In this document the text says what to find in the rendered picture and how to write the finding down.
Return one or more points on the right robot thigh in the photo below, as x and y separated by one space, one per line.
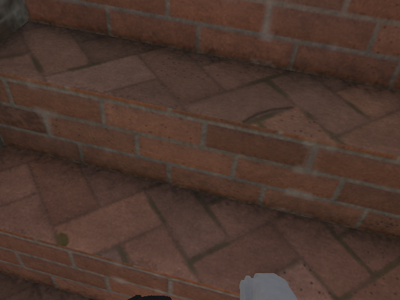
265 286

